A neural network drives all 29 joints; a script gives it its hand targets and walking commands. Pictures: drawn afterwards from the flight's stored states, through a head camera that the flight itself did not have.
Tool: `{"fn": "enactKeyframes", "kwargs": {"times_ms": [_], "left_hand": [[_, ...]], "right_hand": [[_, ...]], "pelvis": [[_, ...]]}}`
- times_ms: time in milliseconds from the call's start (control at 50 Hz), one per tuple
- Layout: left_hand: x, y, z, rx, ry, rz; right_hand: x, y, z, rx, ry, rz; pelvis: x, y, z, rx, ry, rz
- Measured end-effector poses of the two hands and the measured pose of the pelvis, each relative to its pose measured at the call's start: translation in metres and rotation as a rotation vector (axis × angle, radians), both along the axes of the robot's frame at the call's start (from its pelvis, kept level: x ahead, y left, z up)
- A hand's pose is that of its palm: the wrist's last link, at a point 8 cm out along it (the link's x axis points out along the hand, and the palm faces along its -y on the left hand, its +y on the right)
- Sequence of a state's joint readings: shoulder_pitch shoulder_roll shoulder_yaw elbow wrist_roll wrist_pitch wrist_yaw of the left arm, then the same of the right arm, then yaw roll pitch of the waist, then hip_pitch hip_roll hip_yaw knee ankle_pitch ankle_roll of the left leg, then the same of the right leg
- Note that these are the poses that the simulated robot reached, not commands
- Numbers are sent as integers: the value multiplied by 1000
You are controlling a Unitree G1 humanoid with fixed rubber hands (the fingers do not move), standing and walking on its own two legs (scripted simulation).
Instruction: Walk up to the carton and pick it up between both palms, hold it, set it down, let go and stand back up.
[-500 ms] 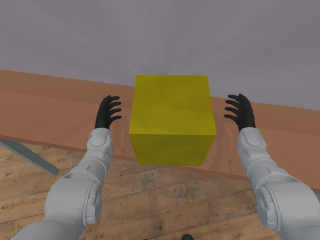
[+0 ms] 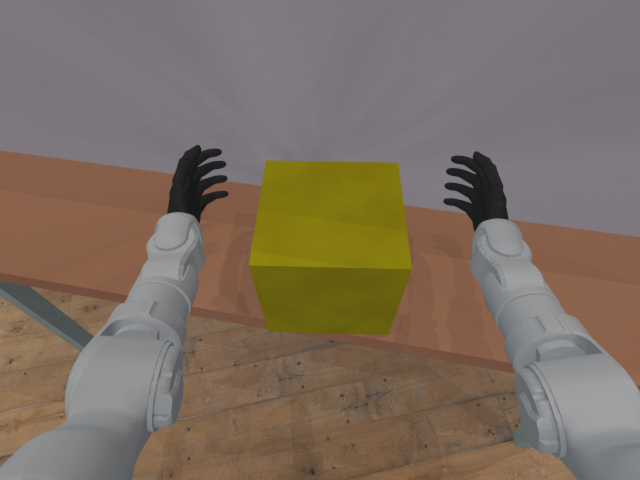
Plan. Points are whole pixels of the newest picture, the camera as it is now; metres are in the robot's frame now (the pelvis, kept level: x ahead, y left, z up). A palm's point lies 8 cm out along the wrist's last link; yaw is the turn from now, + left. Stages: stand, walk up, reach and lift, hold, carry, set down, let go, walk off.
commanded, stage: set down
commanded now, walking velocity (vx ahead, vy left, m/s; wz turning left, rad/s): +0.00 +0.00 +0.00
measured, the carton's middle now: (329, 251) +0.42 +0.01 +0.00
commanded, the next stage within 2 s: none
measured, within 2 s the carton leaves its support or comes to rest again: neither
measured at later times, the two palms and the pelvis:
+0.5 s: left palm (168, 259) +0.37 +0.21 +0.06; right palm (507, 262) +0.36 -0.21 +0.06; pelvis +0.02 +0.01 +0.01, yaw +1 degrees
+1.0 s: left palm (163, 335) +0.29 +0.22 +0.01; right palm (509, 332) +0.29 -0.21 +0.01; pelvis +0.02 +0.01 +0.01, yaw +0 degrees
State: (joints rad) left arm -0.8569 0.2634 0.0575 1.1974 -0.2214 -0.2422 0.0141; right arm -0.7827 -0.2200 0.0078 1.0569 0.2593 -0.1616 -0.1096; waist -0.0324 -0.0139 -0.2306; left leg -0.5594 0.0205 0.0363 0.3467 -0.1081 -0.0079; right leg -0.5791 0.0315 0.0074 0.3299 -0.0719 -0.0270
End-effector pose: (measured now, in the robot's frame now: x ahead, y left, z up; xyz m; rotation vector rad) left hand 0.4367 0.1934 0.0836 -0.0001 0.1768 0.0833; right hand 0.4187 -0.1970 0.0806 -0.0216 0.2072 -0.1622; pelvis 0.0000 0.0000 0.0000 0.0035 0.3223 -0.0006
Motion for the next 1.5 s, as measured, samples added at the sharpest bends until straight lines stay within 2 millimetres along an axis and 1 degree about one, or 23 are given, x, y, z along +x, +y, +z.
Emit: {"fn": "enactKeyframes", "kwargs": {"times_ms": [80, 160, 220, 280, 320, 360, 480, 520, 560, 620, 740, 800, 860, 1000, 1060, 1260, 1500], "left_hand": [[0, 9, 20, 8, 1, 10], [-1, 17, 36, 15, 3, 8], [-3, 20, 43, 21, 4, -2], [-8, 21, 42, 28, 7, -15], [-13, 22, 36, 33, 13, -25], [-20, 22, 26, 37, 21, -34], [-56, 20, -20, 28, 68, -32], [-68, 20, -32, 19, 80, -21], [-77, 20, -39, 14, 82, -11], [-85, 20, -42, 12, 70, -2], [-94, 21, -40, 21, 37, -6], [-102, 22, -43, 26, 35, -9], [-113, 23, -51, 28, 45, -5], [-144, 24, -75, 21, 78, 16], [-154, 25, -82, 19, 82, 20], [-181, 27, -93, 24, 82, 20], [-218, 30, -109, 22, 131, 32]], "right_hand": [[3, 1, 18, -2, 14, -4], [5, -3, 34, -1, 28, -11], [3, -7, 41, -1, 32, -16], [-2, -11, 41, -3, 34, -21], [-8, -14, 37, -3, 37, -23], [-17, -16, 28, -2, 41, -23], [-53, -16, -15, 22, 77, -23], [-64, -16, -27, 30, 90, -20], [-73, -16, -35, 33, 95, -14], [-80, -16, -39, 31, 87, -2], [-86, -17, -34, 21, 49, 6], [-93, -17, -35, 18, 44, 1], [-104, -17, -42, 17, 56, -1], [-132, -14, -66, 16, 107, 3], [-141, -14, -73, 13, 115, 7], [-163, -13, -83, 4, 103, 18], [-200, -11, -101, 7, 136, 17]], "pelvis": [[3, 1, 3, -5, -58, 7], [7, 3, 5, -11, -113, 14], [10, 4, 7, -15, -154, 18], [14, 6, 8, -17, -191, 21], [16, 7, 9, -18, -212, 21], [19, 8, 10, -19, -231, 21], [24, 11, 12, -20, -261, 15], [24, 12, 11, -20, -257, 11], [23, 12, 11, -19, -248, 9], [21, 12, 10, -19, -235, 6], [20, 12, 10, -18, -241, 2], [20, 12, 11, -18, -258, 2], [21, 13, 11, -17, -272, 2], [21, 14, 10, -17, -279, 0], [20, 14, 9, -17, -274, -2], [21, 15, 8, -17, -275, -10], [24, 14, 7, -17, -300, -18]]}}
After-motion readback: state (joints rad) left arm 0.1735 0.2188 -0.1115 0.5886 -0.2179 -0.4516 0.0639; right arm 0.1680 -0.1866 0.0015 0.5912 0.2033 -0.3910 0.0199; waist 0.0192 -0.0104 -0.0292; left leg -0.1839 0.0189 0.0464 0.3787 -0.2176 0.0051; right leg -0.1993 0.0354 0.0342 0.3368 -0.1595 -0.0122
